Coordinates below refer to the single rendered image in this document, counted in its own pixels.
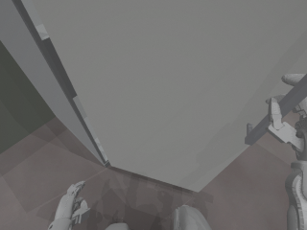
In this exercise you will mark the robot right thigh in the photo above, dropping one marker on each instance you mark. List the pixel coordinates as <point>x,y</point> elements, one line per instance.
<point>189,218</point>

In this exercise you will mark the robot right forearm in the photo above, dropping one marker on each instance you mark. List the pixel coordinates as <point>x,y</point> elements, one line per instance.
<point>296,188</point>

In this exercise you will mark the fridge door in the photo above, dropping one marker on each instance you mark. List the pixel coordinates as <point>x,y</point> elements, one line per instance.
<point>169,86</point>

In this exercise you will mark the robot right hand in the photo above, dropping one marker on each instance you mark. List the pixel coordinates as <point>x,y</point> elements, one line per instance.
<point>283,132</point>

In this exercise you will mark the robot left hand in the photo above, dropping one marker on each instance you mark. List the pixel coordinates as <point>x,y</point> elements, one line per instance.
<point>69,204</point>

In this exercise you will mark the robot left forearm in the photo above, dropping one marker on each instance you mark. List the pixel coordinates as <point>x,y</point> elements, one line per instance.
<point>61,224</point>

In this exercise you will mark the handle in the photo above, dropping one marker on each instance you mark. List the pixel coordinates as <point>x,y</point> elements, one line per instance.
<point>289,102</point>

